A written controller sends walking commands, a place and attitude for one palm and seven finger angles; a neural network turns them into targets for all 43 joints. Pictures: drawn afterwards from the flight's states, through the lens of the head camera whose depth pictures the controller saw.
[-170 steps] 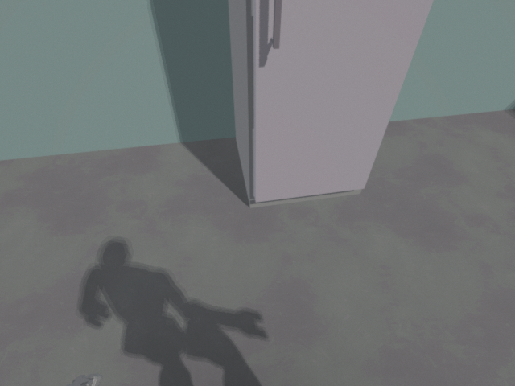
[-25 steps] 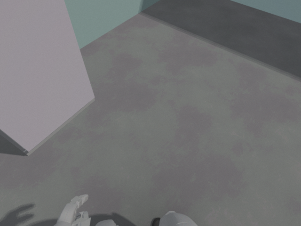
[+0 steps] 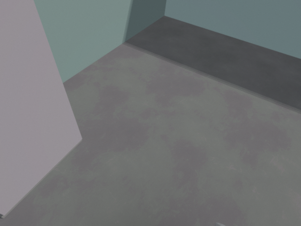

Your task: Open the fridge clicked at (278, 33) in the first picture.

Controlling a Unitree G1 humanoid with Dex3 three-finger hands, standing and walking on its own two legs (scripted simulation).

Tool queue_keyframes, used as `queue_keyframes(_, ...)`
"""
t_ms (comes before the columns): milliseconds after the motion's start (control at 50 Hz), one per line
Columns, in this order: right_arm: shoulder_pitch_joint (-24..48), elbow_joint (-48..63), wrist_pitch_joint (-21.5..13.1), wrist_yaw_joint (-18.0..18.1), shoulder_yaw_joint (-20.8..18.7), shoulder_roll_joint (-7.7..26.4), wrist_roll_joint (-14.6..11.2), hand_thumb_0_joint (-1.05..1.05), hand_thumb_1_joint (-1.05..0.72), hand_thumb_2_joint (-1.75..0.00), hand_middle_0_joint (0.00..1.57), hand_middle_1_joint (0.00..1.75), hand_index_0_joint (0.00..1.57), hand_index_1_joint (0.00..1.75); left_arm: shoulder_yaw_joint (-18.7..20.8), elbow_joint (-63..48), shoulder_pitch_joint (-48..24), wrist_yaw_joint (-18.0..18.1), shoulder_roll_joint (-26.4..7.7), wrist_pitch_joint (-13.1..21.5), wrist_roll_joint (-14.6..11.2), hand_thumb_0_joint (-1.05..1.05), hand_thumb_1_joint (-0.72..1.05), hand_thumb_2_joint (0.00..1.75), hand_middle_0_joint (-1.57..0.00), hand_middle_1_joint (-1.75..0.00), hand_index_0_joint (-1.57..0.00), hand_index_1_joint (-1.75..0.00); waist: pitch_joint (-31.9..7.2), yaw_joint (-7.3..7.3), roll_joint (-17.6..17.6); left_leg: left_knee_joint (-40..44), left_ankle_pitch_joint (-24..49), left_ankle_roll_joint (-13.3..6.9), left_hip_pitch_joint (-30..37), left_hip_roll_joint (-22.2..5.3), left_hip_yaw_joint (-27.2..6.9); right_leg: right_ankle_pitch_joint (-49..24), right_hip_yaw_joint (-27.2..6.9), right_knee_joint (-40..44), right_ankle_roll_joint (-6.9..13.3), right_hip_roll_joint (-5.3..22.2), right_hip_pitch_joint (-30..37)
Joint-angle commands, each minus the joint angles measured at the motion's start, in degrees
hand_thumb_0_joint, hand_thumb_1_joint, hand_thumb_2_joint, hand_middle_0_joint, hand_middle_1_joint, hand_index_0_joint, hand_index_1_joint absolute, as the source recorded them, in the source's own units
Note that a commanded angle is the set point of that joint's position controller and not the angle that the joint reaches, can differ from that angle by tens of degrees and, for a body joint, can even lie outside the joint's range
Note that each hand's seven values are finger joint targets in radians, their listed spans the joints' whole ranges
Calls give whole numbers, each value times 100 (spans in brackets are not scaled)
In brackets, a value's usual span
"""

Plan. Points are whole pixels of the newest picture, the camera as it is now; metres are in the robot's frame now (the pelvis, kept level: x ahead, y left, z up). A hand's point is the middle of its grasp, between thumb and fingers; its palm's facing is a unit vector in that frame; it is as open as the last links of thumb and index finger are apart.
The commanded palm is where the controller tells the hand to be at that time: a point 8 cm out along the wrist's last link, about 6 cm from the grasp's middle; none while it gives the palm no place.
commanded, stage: walk to a spot facing it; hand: left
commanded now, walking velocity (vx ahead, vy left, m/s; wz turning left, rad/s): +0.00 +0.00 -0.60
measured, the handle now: out of the picture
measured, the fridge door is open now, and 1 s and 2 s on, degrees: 0 0 0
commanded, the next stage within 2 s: turn to face it in 0.08 s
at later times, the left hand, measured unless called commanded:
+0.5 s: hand (119, 186) +0.27 +0.12 -0.16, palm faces -0.07 -0.98 -0.18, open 7.4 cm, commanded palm none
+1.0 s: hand (74, 218) +0.16 +0.23 -0.16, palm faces +0.29 -0.92 -0.26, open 7.4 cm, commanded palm none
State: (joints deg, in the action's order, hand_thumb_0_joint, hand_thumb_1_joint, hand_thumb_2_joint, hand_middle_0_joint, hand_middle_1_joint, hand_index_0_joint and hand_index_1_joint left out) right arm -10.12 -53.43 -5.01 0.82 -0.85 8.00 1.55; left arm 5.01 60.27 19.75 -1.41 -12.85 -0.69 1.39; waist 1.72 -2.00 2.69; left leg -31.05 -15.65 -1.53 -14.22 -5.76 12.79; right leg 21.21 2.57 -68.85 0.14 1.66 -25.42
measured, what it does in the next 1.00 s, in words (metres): walks ahead: right foot, then left foot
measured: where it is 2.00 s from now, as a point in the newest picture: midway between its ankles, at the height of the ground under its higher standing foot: outside the picture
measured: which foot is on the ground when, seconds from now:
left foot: down 0.00-0.32, up 0.34-0.64, down 0.66-1.00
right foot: up 0.00-0.30, down 0.32-0.66, up 0.68-1.00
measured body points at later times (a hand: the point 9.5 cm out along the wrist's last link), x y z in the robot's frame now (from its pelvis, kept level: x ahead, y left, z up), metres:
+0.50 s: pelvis +0.12 -0.03 -0.01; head +0.14 -0.04 +0.44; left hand +0.27 +0.17 -0.15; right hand +0.07 -0.25 -0.17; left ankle +0.08 +0.09 -0.68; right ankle +0.16 -0.15 -0.74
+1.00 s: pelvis +0.13 +0.00 +0.00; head +0.16 +0.02 +0.45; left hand +0.15 +0.28 -0.14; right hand +0.24 -0.24 -0.13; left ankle +0.15 +0.08 -0.74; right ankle +0.15 -0.17 -0.67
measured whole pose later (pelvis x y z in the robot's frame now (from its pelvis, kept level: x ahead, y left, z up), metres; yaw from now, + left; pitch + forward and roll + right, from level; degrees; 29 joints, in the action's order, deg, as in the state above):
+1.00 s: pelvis +0.13 +0.00 +0.00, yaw +14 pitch +1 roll -2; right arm -13.7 -53.9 0.5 0.6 -3.3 11.6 1.0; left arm 5.6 54.4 9.8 1.3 -15.4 -3.6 0.5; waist 3.1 1.6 1.0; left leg -26.8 -10.6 -3.6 -17.0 1.2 0.9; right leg 22.7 1.0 -57.8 -6.1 4.3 -26.2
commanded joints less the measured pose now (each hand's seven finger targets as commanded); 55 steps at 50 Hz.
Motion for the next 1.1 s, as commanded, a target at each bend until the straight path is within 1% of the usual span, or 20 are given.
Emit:
queue_keyframes(0, -741, -122, -3, 116, -232, 847, -39, 0, -90, -90, 20, 30, 20, 30, 52, -537, -149, -69, -14, 25, 29, 0, 90, 90, -20, -30, -20, -30, -19, 121, -1040, 1540, 2621, -259, 658, -1435, -551, -566, -66, -174, -193, 416, -914)
queue_keyframes(140, -924, -251, 153, 114, -358, 996, -8, 0, -90, -90, 20, 30, 20, 30, 38, -859, -1030, -96, 117, -108, 23, 0, 90, 90, -20, -30, -20, -30, 207, 327, -1294, 1208, 3178, -354, 955, -1423, 227, -785, 391, 1741, -286, 396, -844)
queue_keyframes(180, -1112, -351, 209, 91, -376, 990, 20, 0, -90, -90, 20, 30, 20, 30, -11, -888, -1220, -43, 142, -46, 31, 0, 90, 90, -20, -30, -20, -30, 238, 463, -1335, 1020, 3302, -404, 895, -1438, 119, -692, 500, 2331, -204, 258, -445)
queue_keyframes(240, -1047, -491, 263, 93, -354, 1010, 9, 0, -90, -90, 20, 30, 20, 30, -83, -674, -716, 63, 126, 87, 58, 0, 90, 90, -20, -30, -20, -30, -146, 216, -1305, 238, 3659, -281, 893, -1330, 18, -1117, 597, 3414, -37, 10, 715)
queue_keyframes(260, -1059, -533, 261, 72, -329, 971, -27, 0, -90, -90, 20, 30, 20, 30, -72, -480, -198, 110, -47, 175, 68, 0, 90, 90, -20, -30, -20, -30, -497, -58, -991, -374, 3395, -77, 772, -1121, 50, -1850, 570, 4103, -33, 67, 1542)
queue_keyframes(280, -1281, -572, 244, 23, -249, 665, -84, 0, -90, -90, 20, 30, 20, 30, -40, -287, 173, 198, -486, 287, 94, 0, 90, 90, -20, -30, -20, -30, -963, -184, -54, -1237, 2100, 173, -147, -767, 54, -3548, -141, 4141, 150, 835, 2841)
queue_keyframes(300, -1449, -515, 254, 24, -149, 296, -144, 0, -90, -90, 20, 30, 20, 30, 12, -103, 488, 242, -908, 377, 36, 0, 90, 90, -20, -30, -20, -30, -1538, -177, 953, -2252, -1488, 394, -1041, -119, -142, -6011, -1297, 4040, 760, 2246, 3762)
queue_keyframes(320, -1279, -457, 363, 95, -166, 393, -164, 0, -90, -90, 20, 30, 20, 30, -30, -121, 465, 247, -1024, 357, -48, 0, 90, 90, -20, -30, -20, -30, -1549, -228, 667, -2759, -2275, 383, -943, -51, -839, -6506, -1131, 4175, 1141, 2458, 3321)
queue_keyframes(340, -1257, -423, 443, 103, -167, 371, -160, 0, -90, -90, 20, 30, 20, 30, 0, -222, 101, 274, -1048, 337, -29, 0, 90, 90, -20, -30, -20, -30, -1478, -144, 1212, -3192, -2263, 394, -1159, -40, -1047, -5869, -1223, 4377, 1189, 2464, 3026)
queue_keyframes(400, -1027, -533, 606, 47, -227, 413, -103, 0, -90, -90, 20, 30, 20, 30, -81, -520, -946, 392, -626, 180, -9, 0, 90, 90, -20, -30, -20, -30, -382, 170, 392, -3428, -1562, 418, -1174, -162, -1118, -3704, -363, 4761, 941, 2160, 1531)
queue_keyframes(460, -1191, -480, 736, -38, -252, 318, -76, 0, -90, -90, 20, 30, 20, 30, -77, -710, -1288, 394, -590, 115, 5, 0, 90, 90, -20, -30, -20, -30, -145, 345, 543, -3050, -1182, 447, -944, -91, -837, -2128, 214, 5059, 697, 2011, 801)
queue_keyframes(560, -977, -152, 694, -139, -316, 373, -45, 0, -90, -90, 20, 30, 20, 30, 53, -853, -1304, 387, -698, 36, 37, 0, 90, 90, -20, -30, -20, -30, -115, 334, 738, -1652, -858, 414, -790, -59, -539, -1251, 541, 4664, 517, 2038, 843)
queue_keyframes(600, -1256, -182, 649, -155, -359, 523, -19, 0, -90, -90, 20, 30, 20, 30, 73, -922, -1334, 368, -650, -27, -19, 0, 90, 90, -20, -30, -20, -30, -219, 494, 208, -428, 100, 385, -95, 52, -418, -792, 846, 3815, 233, 1820, 589)
queue_keyframes(620, -1390, -159, 616, -162, -428, 846, 7, 0, -90, -90, 20, 30, 20, 30, 44, -1018, -1233, 329, -471, -87, -69, 0, 90, 90, -20, -30, -20, -30, -136, 544, -886, 387, 274, 203, 38, -288, -1196, -54, 1023, 2918, -30, 1358, 113)
queue_keyframes(640, -1502, -12, 566, -130, -575, 1433, 48, 0, -90, -90, 20, 30, 20, 30, 18, -1248, -1219, 285, -94, -130, -101, 0, 90, 90, -20, -30, -20, -30, 39, 644, -2537, 1451, 970, -463, 97, -1610, -3323, 1465, 1071, 1573, -469, 600, -935)
queue_keyframes(660, -1528, -35, 548, -55, -626, 1675, 77, 0, -90, -90, 20, 30, 20, 30, -11, -1403, -1623, 281, -153, -150, -31, 0, 90, 90, -20, -30, -20, -30, 5, 807, -2119, 1807, 774, -916, -97, -2060, -4047, 1517, 363, 361, -411, 457, -1093)
queue_keyframes(680, -1350, -6, 525, -7, -619, 1612, 42, 0, -90, -90, 20, 30, 20, 30, 19, -1399, -1696, 281, -108, -137, -2, 0, 90, 90, -20, -30, -20, -30, -169, 635, -1837, 1735, 567, -779, -82, -1828, -3993, 1085, -62, -120, -374, 500, -1332)
queue_keyframes(740, -556, 236, 408, 57, -461, 1252, 3, 0, -90, -90, 20, 30, 20, 30, 90, -1067, -1182, 193, -281, -67, -1, 0, 90, 90, -20, -30, -20, -30, -484, 303, -1029, 1294, 1540, -511, 443, -1015, -2646, -80, -197, -148, -493, 545, -1180)
queue_keyframes(840, -736, 204, 408, 60, -501, 1364, -37, 0, -90, -90, 20, 30, 20, 30, 68, -1022, -1167, 227, -399, -96, -59, 0, 90, 90, -20, -30, -20, -30, -684, 408, -882, 1112, 2921, -742, 1087, -897, -2492, 33, -228, 589, -611, 434, -880)
queue_keyframes(1080, -288, 378, 632, -52, -658, 1699, -7, 0, -90, -90, 20, 30, 20, 30, 7, -1253, -1145, 284, -526, -96, -111, 0, 90, 90, -20, -30, -20, -30, -504, 412, -1198, 1126, 1592, -812, 216, -594, -3557, 379, -269, 2534, -453, 0, 400)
